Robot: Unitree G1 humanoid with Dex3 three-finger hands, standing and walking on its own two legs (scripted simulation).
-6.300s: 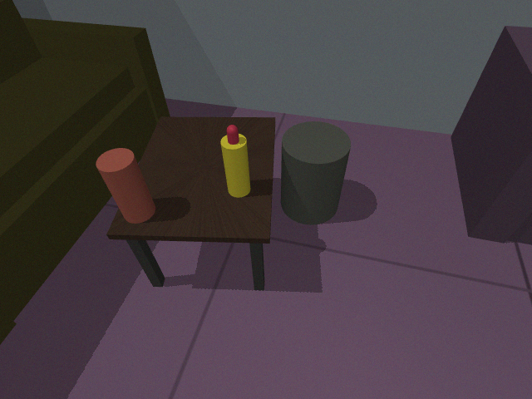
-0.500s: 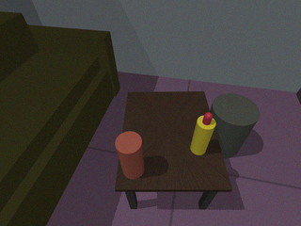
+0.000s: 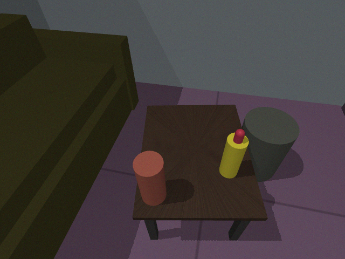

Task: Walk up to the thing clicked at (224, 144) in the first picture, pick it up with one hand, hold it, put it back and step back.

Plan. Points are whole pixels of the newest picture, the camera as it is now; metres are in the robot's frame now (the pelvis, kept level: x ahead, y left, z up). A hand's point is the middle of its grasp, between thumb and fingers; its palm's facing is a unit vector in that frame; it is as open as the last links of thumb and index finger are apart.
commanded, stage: stand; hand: right
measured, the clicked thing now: (233, 152) +0.58 -0.22 -0.24
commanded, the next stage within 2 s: go down in 0.02 s
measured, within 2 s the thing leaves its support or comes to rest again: neither
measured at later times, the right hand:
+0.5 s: hand out of the picture +0.16 -0.26 -0.15, palm faces +0.04 +0.94 -0.33, open 14.0 cm
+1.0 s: hand out of the picture +0.17 -0.27 -0.15, palm faces +0.05 +0.94 -0.33, open 17.6 cm
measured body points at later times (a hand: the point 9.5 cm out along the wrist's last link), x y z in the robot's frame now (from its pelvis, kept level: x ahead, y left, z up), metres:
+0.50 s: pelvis -0.01 +0.00 -0.01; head +0.03 -0.01 +0.43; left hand +0.10 +0.26 -0.13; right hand +0.16 -0.31 -0.12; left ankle +0.00 +0.12 -0.75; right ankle -0.02 -0.12 -0.75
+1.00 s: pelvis +0.02 -0.01 -0.04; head +0.06 -0.02 +0.41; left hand +0.16 +0.24 -0.13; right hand +0.16 -0.32 -0.13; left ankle +0.00 +0.12 -0.75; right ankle -0.02 -0.12 -0.75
